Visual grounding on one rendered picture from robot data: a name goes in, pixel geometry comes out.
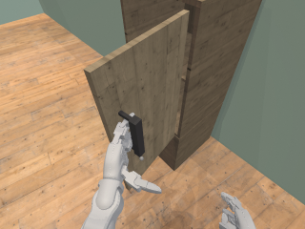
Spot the robot right hand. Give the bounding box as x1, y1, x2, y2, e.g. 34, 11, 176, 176
219, 192, 256, 229

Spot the robot left hand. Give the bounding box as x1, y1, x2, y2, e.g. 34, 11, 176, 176
103, 113, 162, 194

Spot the left robot forearm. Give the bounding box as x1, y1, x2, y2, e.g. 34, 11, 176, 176
81, 177, 124, 229

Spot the cupboard door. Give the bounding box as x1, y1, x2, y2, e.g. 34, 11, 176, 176
83, 10, 190, 191

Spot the handle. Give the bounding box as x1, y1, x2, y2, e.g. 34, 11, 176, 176
118, 111, 145, 157

